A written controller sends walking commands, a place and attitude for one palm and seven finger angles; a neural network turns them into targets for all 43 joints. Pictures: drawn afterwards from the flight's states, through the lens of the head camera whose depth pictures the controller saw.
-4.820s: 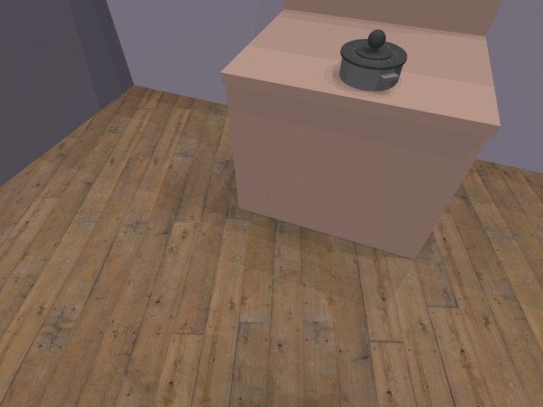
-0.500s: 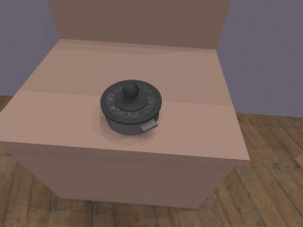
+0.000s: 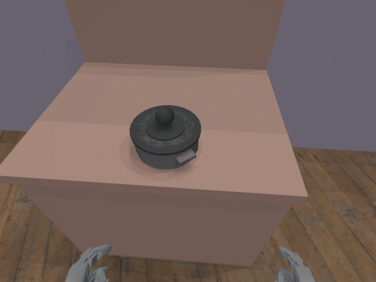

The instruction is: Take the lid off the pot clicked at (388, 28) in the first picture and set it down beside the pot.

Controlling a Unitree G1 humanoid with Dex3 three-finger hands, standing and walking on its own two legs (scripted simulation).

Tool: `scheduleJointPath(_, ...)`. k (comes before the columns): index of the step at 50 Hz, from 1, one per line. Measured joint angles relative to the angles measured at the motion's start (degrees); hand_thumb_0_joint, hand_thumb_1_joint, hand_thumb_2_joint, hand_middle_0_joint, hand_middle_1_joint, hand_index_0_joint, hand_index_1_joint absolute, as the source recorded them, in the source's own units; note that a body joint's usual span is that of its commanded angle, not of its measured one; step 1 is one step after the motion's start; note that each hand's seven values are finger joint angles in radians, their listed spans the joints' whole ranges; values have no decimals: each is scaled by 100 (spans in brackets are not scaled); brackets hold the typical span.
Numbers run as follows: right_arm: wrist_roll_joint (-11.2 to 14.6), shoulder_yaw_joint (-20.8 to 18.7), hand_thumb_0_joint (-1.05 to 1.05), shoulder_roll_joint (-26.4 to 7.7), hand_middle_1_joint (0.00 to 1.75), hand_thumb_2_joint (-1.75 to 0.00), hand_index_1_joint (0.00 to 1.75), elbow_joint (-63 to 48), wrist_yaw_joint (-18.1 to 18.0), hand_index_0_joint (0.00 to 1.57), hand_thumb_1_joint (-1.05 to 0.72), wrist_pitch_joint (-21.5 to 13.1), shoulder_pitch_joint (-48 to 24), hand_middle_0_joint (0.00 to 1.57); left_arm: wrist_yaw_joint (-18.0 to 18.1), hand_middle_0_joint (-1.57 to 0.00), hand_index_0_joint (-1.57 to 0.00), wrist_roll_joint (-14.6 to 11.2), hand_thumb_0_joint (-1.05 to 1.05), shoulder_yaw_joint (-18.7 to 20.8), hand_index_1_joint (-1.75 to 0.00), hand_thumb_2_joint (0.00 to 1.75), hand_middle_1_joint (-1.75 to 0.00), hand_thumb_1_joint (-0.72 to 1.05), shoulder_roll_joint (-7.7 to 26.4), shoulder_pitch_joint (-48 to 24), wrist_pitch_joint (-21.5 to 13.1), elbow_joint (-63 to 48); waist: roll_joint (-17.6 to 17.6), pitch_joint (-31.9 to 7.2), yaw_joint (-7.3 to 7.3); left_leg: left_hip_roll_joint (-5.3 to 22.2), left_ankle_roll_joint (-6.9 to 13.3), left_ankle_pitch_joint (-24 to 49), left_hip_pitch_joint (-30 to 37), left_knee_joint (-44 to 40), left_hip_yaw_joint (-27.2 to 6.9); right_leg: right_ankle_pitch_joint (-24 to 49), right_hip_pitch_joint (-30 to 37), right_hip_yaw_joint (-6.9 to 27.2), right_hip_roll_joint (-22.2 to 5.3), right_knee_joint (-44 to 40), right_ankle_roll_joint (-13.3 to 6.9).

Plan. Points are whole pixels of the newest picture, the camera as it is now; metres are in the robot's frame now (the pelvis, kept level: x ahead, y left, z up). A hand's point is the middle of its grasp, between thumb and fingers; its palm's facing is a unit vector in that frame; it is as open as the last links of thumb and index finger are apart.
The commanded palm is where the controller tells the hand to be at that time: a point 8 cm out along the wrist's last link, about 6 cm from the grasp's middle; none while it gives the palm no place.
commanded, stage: lift the closed hand beside the body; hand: left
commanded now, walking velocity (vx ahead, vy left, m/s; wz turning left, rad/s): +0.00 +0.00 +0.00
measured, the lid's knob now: (164, 116) +0.52 +0.10 +0.08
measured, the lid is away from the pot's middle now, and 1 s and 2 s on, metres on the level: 0.00 0.00 0.00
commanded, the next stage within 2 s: raise the hand higher, near the body in 0.38 s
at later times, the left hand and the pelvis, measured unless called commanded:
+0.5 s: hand out of the picture +0.12 +0.21 -0.01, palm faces +0.25 -0.91 -0.34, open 3.1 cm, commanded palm +0.07 +0.26 +0.03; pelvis -0.01 -0.01 +0.00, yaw +1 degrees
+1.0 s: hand (69, 259) +0.15 +0.22 +0.05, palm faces +0.27 -0.89 -0.38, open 3.1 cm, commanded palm +0.11 +0.26 +0.09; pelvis +0.01 -0.01 +0.00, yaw +0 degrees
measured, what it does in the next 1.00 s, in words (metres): stands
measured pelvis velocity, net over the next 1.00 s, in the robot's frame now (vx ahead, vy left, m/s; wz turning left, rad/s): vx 0.01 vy -0.01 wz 0.00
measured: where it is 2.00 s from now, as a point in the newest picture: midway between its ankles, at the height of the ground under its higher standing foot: outside the picture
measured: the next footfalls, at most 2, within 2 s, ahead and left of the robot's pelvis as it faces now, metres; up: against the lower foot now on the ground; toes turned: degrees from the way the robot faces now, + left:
none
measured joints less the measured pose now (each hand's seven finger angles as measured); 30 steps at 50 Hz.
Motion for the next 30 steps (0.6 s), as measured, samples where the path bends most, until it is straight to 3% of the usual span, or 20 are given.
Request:
scheduleJointPath(7, 37, 44, 1, -102, 30, -90, 29, -1155, -183, 20, -90, 151, -395, 20, -222, -67, -67, -139, 1, 98, -81, 90, -82, 90, 207, 473, -273, -929, -24, 62, 161, 132, -77, 54, -42, 91, -99, 102, 44, -89, 141, -46, -90)
scheduleJointPath(11, 1, 77, 0, -160, 30, -90, 30, -1331, -303, 20, -90, 185, -378, 20, -213, -84, -84, -198, 1, 179, -99, 90, -100, 90, 299, 619, -260, -1244, -15, 166, 305, 170, -104, 87, 9, 81, -170, 159, 152, -155, 190, -139, -125)
scheduleJointPath(15, -23, 145, 0, -117, 30, -90, 30, -1275, -365, 20, -90, 229, -231, 20, -184, -101, -101, -221, 1, 257, -118, 90, -119, 90, 356, 749, -280, -1471, 8, 242, 360, 179, -116, 94, 100, 53, -208, 179, 277, -193, 206, -215, -138)
scheduleJointPath(22, -46, 234, 1, 41, 30, -90, 30, -937, -373, 20, -90, 260, 123, 20, -151, -121, -121, -203, 1, 412, -140, 90, -141, 90, 440, 995, -294, -1862, 90, 308, 321, 162, -110, 88, 293, -56, -167, 174, 443, -155, 188, -297, -128)
scheduleJointPath(30, -55, 167, 1, 53, 30, -90, 30, -667, -354, 20, -90, 196, 308, 20, -136, -128, -128, -155, 1, 548, -148, 90, -149, 90, 554, 1261, -376, -2278, 163, 352, 251, 143, -89, 68, 415, -151, -77, 160, 514, -69, 164, -348, -102)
